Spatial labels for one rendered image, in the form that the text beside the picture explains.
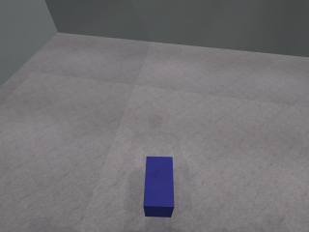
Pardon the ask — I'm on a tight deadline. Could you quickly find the carton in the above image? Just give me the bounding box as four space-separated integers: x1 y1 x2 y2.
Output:
143 156 175 218

